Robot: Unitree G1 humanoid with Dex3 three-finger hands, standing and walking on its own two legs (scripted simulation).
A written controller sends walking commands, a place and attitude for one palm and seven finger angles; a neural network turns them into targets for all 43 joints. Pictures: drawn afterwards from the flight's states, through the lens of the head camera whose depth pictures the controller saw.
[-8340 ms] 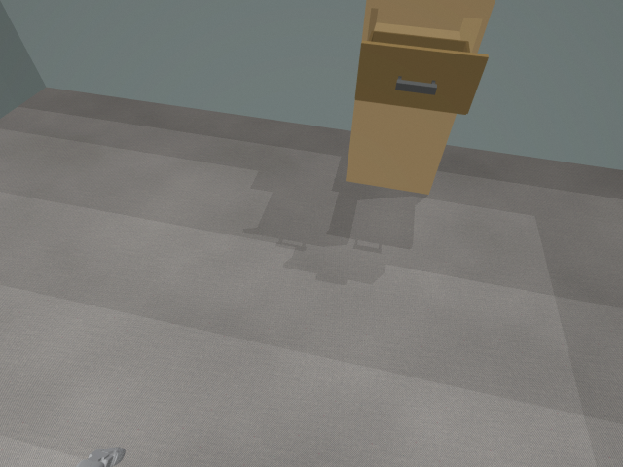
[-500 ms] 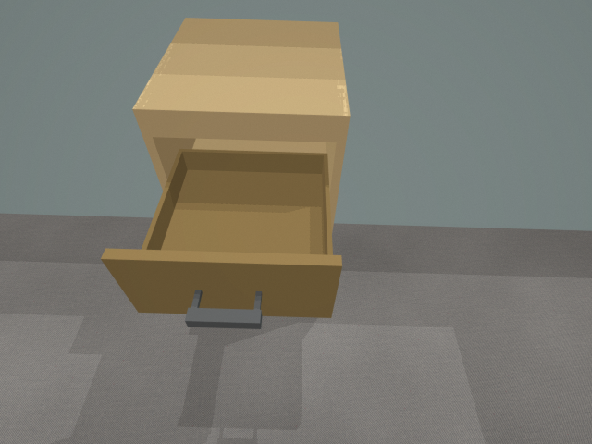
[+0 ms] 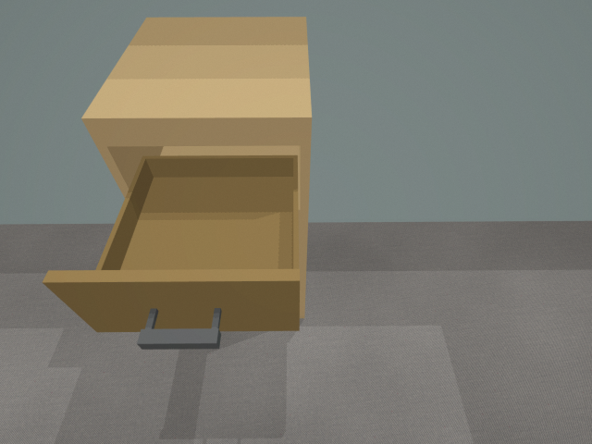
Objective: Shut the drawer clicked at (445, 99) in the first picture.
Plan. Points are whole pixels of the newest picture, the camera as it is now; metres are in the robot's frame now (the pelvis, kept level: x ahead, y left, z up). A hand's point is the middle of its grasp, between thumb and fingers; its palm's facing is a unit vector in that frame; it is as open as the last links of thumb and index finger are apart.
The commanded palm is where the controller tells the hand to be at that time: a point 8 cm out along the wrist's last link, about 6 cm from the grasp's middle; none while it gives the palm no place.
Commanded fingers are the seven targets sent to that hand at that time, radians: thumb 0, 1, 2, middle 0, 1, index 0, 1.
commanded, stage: come to a stop and stand still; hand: left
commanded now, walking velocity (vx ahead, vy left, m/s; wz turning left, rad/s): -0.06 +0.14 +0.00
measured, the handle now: (182, 326) +0.30 +0.19 -0.07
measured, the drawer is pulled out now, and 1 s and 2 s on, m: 0.30 0.30 0.30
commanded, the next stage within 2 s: look again from close up in 1.00 s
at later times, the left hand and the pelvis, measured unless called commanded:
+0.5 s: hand out of the picture -0.01 +0.22 -0.17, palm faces +0.02 -0.98 -0.21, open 7.4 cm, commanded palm none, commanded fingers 0.00 0.90 0.90 -0.20 -0.30 -0.20 -0.30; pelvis -0.04 +0.04 +0.00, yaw +1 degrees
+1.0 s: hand out of the picture -0.12 +0.24 -0.17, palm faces +0.03 -0.98 -0.18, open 7.4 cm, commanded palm none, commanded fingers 0.00 0.90 0.90 -0.20 -0.30 -0.20 -0.30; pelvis -0.06 +0.08 +0.01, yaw +1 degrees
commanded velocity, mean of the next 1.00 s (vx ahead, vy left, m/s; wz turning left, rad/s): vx -0.01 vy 0.01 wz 0.00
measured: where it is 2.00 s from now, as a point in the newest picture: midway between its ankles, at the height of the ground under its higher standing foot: outside the picture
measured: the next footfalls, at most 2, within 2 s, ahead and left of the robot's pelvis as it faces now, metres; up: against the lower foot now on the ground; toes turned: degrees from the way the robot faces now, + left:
none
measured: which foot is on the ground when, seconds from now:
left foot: down 0.00-1.00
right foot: down 0.00-1.00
